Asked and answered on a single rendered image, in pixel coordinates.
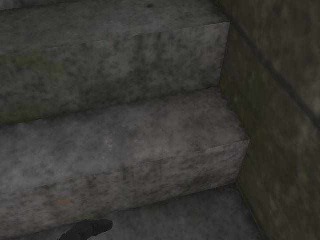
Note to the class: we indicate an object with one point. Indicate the robot left hand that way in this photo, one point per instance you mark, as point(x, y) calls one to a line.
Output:
point(86, 229)

